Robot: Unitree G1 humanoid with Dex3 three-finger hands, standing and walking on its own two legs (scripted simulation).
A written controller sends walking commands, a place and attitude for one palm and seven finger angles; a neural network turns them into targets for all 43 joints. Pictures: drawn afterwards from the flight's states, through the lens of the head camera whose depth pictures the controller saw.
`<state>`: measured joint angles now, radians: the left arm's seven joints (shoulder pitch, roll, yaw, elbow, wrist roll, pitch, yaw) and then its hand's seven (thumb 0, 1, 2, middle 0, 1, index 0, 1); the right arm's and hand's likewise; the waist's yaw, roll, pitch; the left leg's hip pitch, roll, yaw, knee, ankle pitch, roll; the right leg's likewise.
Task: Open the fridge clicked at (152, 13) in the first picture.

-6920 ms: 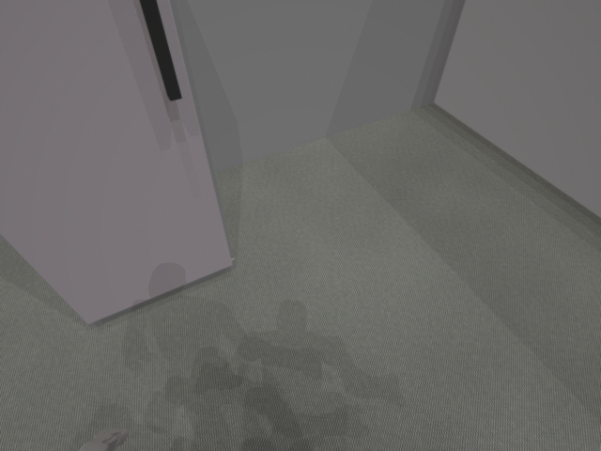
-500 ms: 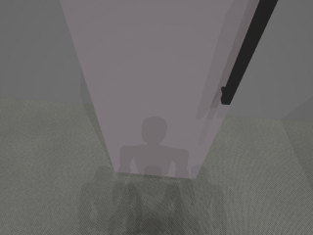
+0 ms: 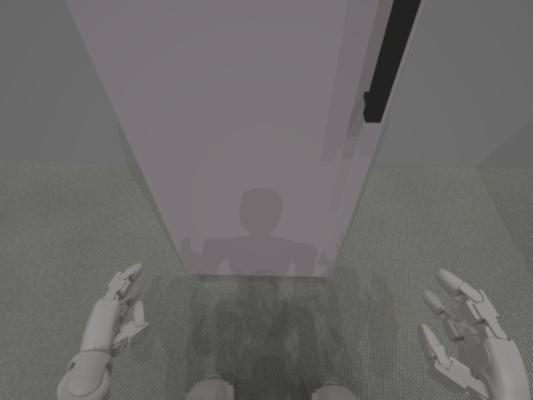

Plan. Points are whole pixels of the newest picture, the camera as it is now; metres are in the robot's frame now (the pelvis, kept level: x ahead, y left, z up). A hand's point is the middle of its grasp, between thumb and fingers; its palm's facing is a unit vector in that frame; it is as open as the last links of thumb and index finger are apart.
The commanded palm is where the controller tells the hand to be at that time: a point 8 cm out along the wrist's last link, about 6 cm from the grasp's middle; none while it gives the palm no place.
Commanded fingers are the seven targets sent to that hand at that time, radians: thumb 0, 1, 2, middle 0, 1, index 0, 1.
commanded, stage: raise the hand to about handle height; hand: right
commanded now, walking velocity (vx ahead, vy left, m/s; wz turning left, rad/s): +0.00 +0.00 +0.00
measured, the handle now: out of the picture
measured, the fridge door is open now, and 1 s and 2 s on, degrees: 0 0 0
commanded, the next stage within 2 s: move the hooked fingers beside the handle in 1.68 s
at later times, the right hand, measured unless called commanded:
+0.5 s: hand (502, 283) +0.23 -0.24 +0.15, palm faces +0.09 +0.99 -0.07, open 11.6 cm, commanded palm +0.20 -0.29 +0.17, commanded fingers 0.00 0.20 -0.43 0.28 1.00 0.28 1.00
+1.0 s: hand out of the picture +0.28 -0.27 +0.24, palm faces +0.13 +0.99 -0.08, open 13.9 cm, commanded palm +0.25 -0.32 +0.26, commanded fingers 0.00 0.50 -0.30 0.30 1.20 0.30 1.20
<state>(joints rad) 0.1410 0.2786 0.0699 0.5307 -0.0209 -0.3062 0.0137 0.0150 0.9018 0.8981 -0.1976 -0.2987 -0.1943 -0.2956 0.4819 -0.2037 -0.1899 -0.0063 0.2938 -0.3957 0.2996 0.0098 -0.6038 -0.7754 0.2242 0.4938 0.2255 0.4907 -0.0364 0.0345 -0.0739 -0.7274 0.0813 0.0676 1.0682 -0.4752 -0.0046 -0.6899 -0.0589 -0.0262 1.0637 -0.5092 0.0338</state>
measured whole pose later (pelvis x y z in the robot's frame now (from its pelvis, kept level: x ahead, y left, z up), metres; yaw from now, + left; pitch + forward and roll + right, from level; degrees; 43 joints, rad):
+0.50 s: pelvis +0.01 -0.02 +0.04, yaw -1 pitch +2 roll +1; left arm 0.28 0.26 -0.05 0.64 -0.04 -0.31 0.09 0.02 0.89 0.90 -0.20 -0.30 -0.20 -0.30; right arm 0.35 -0.31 -0.29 -0.16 0.33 -0.13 0.24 0.01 -0.02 -0.53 0.26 0.87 0.26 0.86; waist -0.01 -0.02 -0.02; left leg -0.42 0.07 0.09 0.74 -0.35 -0.02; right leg -0.41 -0.05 -0.02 0.78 -0.40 0.01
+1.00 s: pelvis +0.03 +0.00 +0.07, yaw -1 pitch -3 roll +1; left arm 0.16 0.25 -0.09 0.63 -0.07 -0.24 0.12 0.02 0.90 0.90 -0.20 -0.30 -0.20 -0.30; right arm -0.01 -0.42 -0.41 -0.05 0.35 0.19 0.34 -0.01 0.47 -0.32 0.30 1.19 0.30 1.18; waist -0.08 -0.04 0.00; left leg -0.16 0.05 0.12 0.48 -0.26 -0.01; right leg -0.15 -0.06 -0.01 0.50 -0.29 0.03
